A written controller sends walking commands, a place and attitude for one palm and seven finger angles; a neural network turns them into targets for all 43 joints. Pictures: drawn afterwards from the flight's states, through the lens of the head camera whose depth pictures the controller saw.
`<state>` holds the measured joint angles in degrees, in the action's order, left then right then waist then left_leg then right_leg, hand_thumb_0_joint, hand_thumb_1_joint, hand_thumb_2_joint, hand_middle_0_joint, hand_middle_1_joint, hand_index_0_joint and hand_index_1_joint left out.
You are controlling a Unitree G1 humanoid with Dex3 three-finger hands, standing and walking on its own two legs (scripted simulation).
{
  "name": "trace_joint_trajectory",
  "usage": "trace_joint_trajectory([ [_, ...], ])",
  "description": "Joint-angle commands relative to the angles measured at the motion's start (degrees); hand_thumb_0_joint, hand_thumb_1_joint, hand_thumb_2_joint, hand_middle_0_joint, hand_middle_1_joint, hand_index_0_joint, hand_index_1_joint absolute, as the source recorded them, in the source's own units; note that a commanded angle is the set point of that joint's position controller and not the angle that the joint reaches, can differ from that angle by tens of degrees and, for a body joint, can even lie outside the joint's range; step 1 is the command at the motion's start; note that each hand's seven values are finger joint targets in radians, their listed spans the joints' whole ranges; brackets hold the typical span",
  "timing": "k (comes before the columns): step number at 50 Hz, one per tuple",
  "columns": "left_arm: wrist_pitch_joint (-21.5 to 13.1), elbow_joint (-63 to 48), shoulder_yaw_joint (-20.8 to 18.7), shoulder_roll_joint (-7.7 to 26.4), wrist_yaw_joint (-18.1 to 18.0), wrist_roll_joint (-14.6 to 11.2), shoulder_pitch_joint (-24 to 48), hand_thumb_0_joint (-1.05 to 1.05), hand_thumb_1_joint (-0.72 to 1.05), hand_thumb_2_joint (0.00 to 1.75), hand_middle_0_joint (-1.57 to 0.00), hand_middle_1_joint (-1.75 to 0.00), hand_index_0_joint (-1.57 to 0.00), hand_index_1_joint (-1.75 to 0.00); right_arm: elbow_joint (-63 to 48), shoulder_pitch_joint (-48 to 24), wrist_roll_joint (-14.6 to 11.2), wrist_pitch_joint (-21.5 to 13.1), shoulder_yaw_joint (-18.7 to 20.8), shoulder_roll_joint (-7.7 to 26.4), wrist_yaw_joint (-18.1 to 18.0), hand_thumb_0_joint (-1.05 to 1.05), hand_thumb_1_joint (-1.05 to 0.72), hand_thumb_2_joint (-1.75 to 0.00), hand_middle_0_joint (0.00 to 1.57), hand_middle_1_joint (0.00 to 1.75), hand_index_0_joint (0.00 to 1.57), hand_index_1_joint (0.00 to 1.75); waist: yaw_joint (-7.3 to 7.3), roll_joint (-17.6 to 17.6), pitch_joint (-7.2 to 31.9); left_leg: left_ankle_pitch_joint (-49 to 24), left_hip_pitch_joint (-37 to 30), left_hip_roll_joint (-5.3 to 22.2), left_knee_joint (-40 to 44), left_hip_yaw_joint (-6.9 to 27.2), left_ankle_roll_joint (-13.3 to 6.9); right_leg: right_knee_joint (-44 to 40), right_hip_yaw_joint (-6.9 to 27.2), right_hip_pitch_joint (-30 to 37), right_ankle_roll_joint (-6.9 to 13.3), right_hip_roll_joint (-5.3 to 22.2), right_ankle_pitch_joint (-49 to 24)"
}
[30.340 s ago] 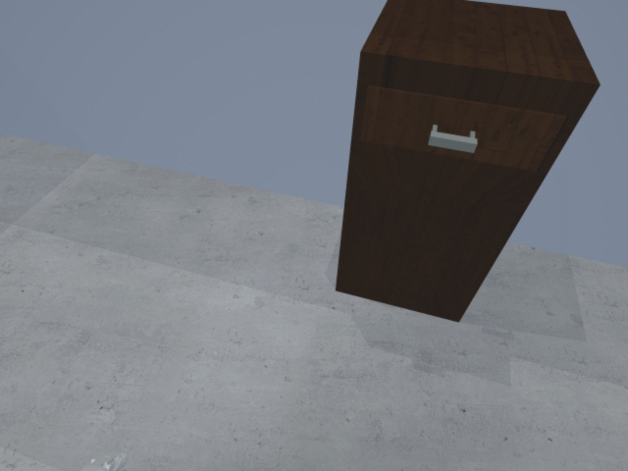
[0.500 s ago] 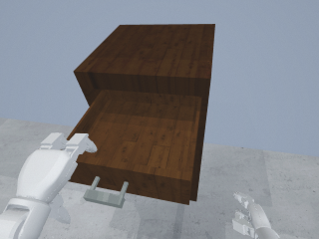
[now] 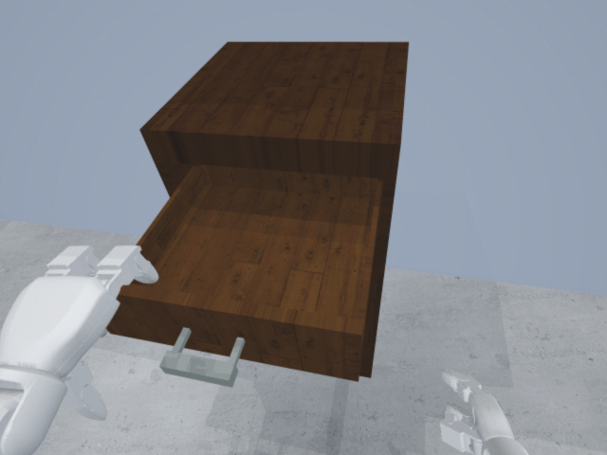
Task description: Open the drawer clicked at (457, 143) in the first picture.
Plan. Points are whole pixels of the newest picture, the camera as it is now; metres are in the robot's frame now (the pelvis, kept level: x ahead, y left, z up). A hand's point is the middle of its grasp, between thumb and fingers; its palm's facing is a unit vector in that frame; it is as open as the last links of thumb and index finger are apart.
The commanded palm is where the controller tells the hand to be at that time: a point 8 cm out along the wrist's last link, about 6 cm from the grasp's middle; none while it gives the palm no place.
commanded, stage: draw the hand back to the body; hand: left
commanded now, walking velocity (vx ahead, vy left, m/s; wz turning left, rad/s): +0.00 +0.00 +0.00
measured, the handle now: (205, 354) +0.24 +0.19 +0.00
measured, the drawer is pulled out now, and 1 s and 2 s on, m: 0.30 0.30 0.30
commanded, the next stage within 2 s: step back with the hand held close in 1.32 s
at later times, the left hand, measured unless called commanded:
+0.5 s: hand (117, 327) +0.20 +0.22 +0.15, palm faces +0.33 -0.83 -0.45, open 13.6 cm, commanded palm +0.15 +0.26 +0.19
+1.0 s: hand (109, 315) +0.20 +0.23 +0.17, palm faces +0.38 -0.81 -0.44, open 9.7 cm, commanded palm +0.15 +0.27 +0.19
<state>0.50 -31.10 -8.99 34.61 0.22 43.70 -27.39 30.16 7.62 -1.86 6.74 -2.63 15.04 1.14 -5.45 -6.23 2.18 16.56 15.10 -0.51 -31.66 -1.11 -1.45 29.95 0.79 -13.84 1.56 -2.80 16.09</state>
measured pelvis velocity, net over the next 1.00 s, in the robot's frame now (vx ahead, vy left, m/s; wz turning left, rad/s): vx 0.03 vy -0.01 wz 0.03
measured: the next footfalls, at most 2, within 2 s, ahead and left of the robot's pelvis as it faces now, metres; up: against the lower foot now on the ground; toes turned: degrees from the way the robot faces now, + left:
none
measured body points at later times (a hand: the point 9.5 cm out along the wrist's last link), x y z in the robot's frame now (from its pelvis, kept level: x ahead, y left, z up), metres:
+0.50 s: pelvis +0.01 +0.00 +0.00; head +0.00 -0.01 +0.45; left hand +0.17 +0.27 +0.18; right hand +0.21 -0.20 -0.08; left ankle +0.00 +0.10 -0.73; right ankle +0.00 -0.10 -0.73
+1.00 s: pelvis +0.03 -0.01 +0.00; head +0.03 -0.03 +0.45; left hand +0.17 +0.27 +0.19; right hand +0.24 -0.22 -0.08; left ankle +0.00 +0.10 -0.73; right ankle +0.00 -0.10 -0.73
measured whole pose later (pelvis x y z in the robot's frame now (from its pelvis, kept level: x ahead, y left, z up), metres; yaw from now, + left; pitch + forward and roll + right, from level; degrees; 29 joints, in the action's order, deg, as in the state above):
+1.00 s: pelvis +0.03 -0.01 +0.00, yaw +2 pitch -1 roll +0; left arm -6.1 -31.2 -16.7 20.3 -5.8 -3.8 -34.4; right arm 35.8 9.7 -1.3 -6.6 -0.9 12.6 -4.1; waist -3.5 -3.3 1.2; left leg 17.2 10.0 -0.6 -27.8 0.5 -0.6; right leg 25.9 -0.7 -8.2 2.3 -2.8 17.2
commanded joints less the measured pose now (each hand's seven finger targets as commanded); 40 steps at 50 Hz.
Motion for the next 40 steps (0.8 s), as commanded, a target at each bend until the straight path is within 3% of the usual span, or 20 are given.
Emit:
trace_joint_trajectory([
  [1, 0.08, -11.3, -5.53, 8.2, -0.59, -2.07, -0.29, 0.0, -0.5, 0.3, -0.3, -1.2, -0.3, -1.2, -11.83, -9.4, -0.24, -3.16, 2.95, 6.05, -0.4, 0.0, -0.9, -0.9, 0.2, 0.3, 0.2, 0.3, 0.22, 4.45, 5.64, -11.59, -3.56, 2.13, 4.14, 0.85, 0.22, -5.13, -0.72, -0.55, -0.99, 3.14, -9.49],
  [3, -0.28, -12.29, -7.92, 10.36, -0.74, -2.74, -1.41, 0.0, -0.5, 0.3, -0.3, -1.2, -0.3, -1.2, -12.33, -10.7, -0.52, -3.91, 2.55, 6.53, -0.81, 0.0, -0.9, -0.9, 0.2, 0.3, 0.2, 0.3, 0.07, 4.36, 4.89, -9.52, -3.54, 2.14, 3.47, 1.14, 0.06, -5.72, 0.73, -1.49, -0.88, 2.77, -8.93],
  [5, -1.61, -12.74, -8.11, 11.13, -1.15, -1.22, 0.26, 0.0, -0.5, 0.3, -0.3, -1.2, -0.3, -1.2, -12.0, -8.47, 0.33, -3.84, 2.45, 6.24, -1.21, 0.0, -0.9, -0.9, 0.2, 0.3, 0.2, 0.3, 0.08, 5.59, 4.8, -8.51, -2.95, 2.13, 3.43, 1.11, -0.03, -5.66, -0.03, -2.79, -0.96, 3.32, -5.97],
  [8, -3.46, -13.37, -12.9, 14.68, -3.12, -0.99, 1.4, 0.0, -0.5, 0.3, -0.3, -1.2, -0.3, -1.2, -11.62, -8.81, 0.22, -4.42, 2.65, 6.61, -1.87, 0.0, -0.9, -0.9, 0.2, 0.3, 0.2, 0.3, -0.25, 2.27, 4.81, -7.07, -4.15, 1.89, 2.43, 1.43, 0.05, -6.45, 1.89, -3.62, -0.28, 2.79, -5.05],
  [11, -4.98, -11.94, -11.68, 12.01, -4.25, -0.84, 1.55, 0.0, -0.5, 0.3, -0.3, -1.2, -0.3, -1.2, -11.06, -6.8, 0.59, -4.16, 3.39, 5.86, -1.92, 0.0, -0.9, -0.9, 0.2, 0.3, 0.2, 0.3, 0.11, 2.06, 4.82, -8.43, -4.69, 1.94, 2.06, 1.23, 0.14, -5.95, 0.34, -4.68, -0.25, 3.16, -4.47],
  [13, -4.87, -9.64, -14.88, 14.01, -4.43, -2.27, -0.02, 0.0, -0.5, 0.3, -0.3, -1.2, -0.3, -1.2, -10.69, -8.05, 0.11, -4.62, 3.52, 6.26, -1.63, 0.0, -0.9, -0.9, 0.2, 0.3, 0.2, 0.3, -0.48, 0.07, 5.14, -9.03, -4.83, 1.75, 1.74, 1.55, 0.27, -5.88, 1.47, -4.17, 0.03, 2.68, -6.39],
  [16, -3.92, -7.84, -12.58, 11.79, -3.42, -3.6, -2.4, 0.0, -0.5, 0.3, -0.3, -1.2, -0.3, -1.2, -10.73, -7.11, 0.07, -3.95, 3.99, 6.18, -1.48, 0.0, -0.9, -0.9, 0.2, 0.3, 0.2, 0.3, 0.1, 3.17, 5.21, -10.43, -3.51, 1.91, 1.96, 1.0, 0.22, -5.01, -0.35, -3.33, -0.84, 3.34, -8.27],
  [17, -6.1, -6.21, -8.08, -11.43, -4.61, -40.75, 3.99, 0.0, -0.47, 0.32, -0.3, -1.18, -0.3, -1.18, -10.95, -3.19, -0.46, -8.06, 3.69, 1.5, -3.24, 0.0, -0.9, -0.9, 0.2, 0.3, 0.2, 0.3, 5.87, 5.87, 1.8, -6.06, -8.02, 3.32, 4.43, 1.28, -0.41, -5.04, -3.07, -0.12, 0.12, 2.36, -5.87],
  [18, -7.41, -3.85, -10.32, -6.55, -5.45, -41.85, 1.2, 0.0, -0.43, 0.33, -0.29, -1.15, -0.29, -1.15, -9.2, -3.66, -0.35, -10.98, 3.51, 3.29, -4.41, 0.0, -0.9, -0.9, 0.2, 0.3, 0.2, 0.3, 4.99, 8.2, 0.27, -2.55, -7.4, 4.17, 5.58, 2.59, -0.16, -5.1, -1.82, -1.87, 0.17, 1.69, -1.94],
  [19, -7.55, -2.91, -9.09, -8.06, -6.17, -41.85, -1.4, 0.0, -0.4, 0.34, -0.29, -1.13, -0.29, -1.13, -8.92, -3.0, -0.37, -12.05, 3.36, 2.75, -4.84, 0.0, -0.9, -0.9, 0.2, 0.3, 0.2, 0.3, 4.7, 6.14, -0.98, -1.31, -6.28, 4.47, 6.28, 2.8, 0.05, -5.54, -2.3, -1.62, 0.19, 2.47, 0.11],
  [20, -8.76, -8.23, -10.3, -7.63, -6.44, -44.92, -1.39, 0.0, -0.36, 0.36, -0.29, -1.11, -0.29, -1.11, -9.35, -3.43, -0.35, -12.49, 3.21, 2.98, -5.48, 0.0, -0.9, -0.9, 0.2, 0.3, 0.2, 0.3, 3.41, 7.94, 1.96, -3.42, -7.51, 4.25, 6.87, 2.93, 0.04, -6.47, -2.77, 0.12, 0.0, 2.99, -1.27],
  [21, -9.51, -11.84, -9.77, -6.98, -6.97, -45.88, -0.2, 0.0, -0.32, 0.37, -0.29, -1.09, -0.29, -1.09, -9.21, -3.78, -0.1, -13.65, 3.3, 2.99, -5.99, 0.0, -0.9, -0.9, 0.2, 0.3, 0.2, 0.3, 3.67, 7.71, 2.68, -4.6, -7.6, 4.12, 6.96, 2.79, -0.01, -6.48, -2.52, 1.55, -0.28, 3.44, -2.5],
  [22, -10.74, -15.21, -11.54, -4.56, -7.65, -45.88, 2.0, 0.0, -0.29, 0.39, -0.29, -1.07, -0.29, -1.07, -9.12, -3.89, 0.38, -15.05, 3.11, 3.43, -6.23, 0.0, -0.9, -0.9, 0.2, 0.3, 0.2, 0.3, 2.77, 6.62, 5.28, -5.98, -8.1, 3.71, 7.04, 2.56, -0.04, -6.32, -2.16, 3.0, -0.26, 3.76, -3.82],
  [23, -11.4, -16.58, -13.19, -2.63, -8.32, -46.22, 1.85, 0.0, -0.26, 0.4, -0.28, -1.04, -0.28, -1.04, -8.1, -4.9, 0.65, -16.48, 2.99, 3.54, -6.49, 0.0, -0.9, -0.9, 0.2, 0.3, 0.2, 0.3, 2.38, 4.01, 4.63, -6.16, -8.04, 3.53, 6.79, 2.48, 0.02, -6.56, -1.4, 2.81, -0.14, 3.62, -3.99],
  [24, -11.98, -20.0, -9.72, -5.75, -8.32, -46.06, 1.06, 0.0, -0.22, 0.42, -0.28, -1.02, -0.28, -1.02, -8.38, -4.2, 0.94, -17.87, 2.51, 2.62, -6.35, 0.0, -0.9, -0.9, 0.2, 0.3, 0.2, 0.3, 2.43, 1.08, 6.03, -8.24, -8.12, 3.46, 7.09, 2.49, 0.21, -6.19, -1.73, 3.91, 0.12, 4.1, -5.3],
  [29, -11.42, -15.03, -12.08, -5.43, -8.69, -46.47, -1.16, 0.0, -0.05, 0.5, -0.27, -0.91, -0.27, -0.91, -4.86, -2.99, 0.94, -19.49, 2.14, 2.26, -5.8, 0.0, -0.9, -0.9, 0.2, 0.3, 0.2, 0.3, 2.34, -3.12, -1.37, -13.06, -4.66, 3.6, 7.74, 2.54, 1.81, -6.83, -2.25, 3.64, 0.86, 3.92, -9.51],
  [33, -10.93, -9.76, -12.93, -7.08, -7.69, -47.59, -2.33, 0.0, 0.09, 0.55, -0.26, -0.82, -0.26, -0.82, -4.12, -3.68, 0.84, -18.23, 2.91, 2.42, -5.6, 0.0, -0.9, -0.9, 0.2, 0.3, 0.2, 0.3, 2.26, 1.53, -1.79, -14.07, -5.35, 3.83, 7.4, 2.14, 1.44, -7.56, -2.32, 3.66, 0.54, 3.7, -11.42],
  [37, -11.25, -11.89, -12.37, -7.8, -6.76, -48.0, -4.29, 0.0, 0.23, 0.62, -0.25, -0.73, -0.25, -0.73, -4.49, -3.77, 0.75, -17.51, 3.55, 2.87, -5.01, 0.0, -0.9, -0.9, 0.2, 0.3, 0.2, 0.3, 2.33, 3.71, 4.37, -19.73, -8.12, 3.91, 6.26, 1.55, 1.09, -6.27, -2.38, 5.66, -0.13, 4.12, -16.88],
  [38, -11.29, -13.4, -12.56, -7.36, -6.7, -48.12, -4.11, 0.0, 0.27, 0.63, -0.25, -0.7, -0.25, -0.7, -4.54, -4.59, 0.77, -17.67, 3.71, 3.07, -5.04, 0.0, -0.9, -0.9, 0.2, 0.3, 0.2, 0.3, 2.25, 2.01, 5.53, -21.42, -9.11, 3.81, 5.93, 1.3, 0.93, -6.35, -2.07, 6.15, -0.11, 4.13, -18.3],
  [40, -11.03, -13.06, -12.79, -7.13, -6.93, -48.03, -5.59, 0.0, 0.34, 0.66, -0.24, -0.66, -0.24, -0.66, -4.34, -4.17, 0.82, -17.5, 3.83, 2.82, -5.01, 0.0, -0.9, -0.9, 0.2, 0.3, 0.2, 0.3, 2.24, 3.99, 6.76, -22.45, -9.38, 3.73, 5.71, 1.18, 0.92, -6.1, -2.16, 6.57, -0.37, 4.22, -19.63],
])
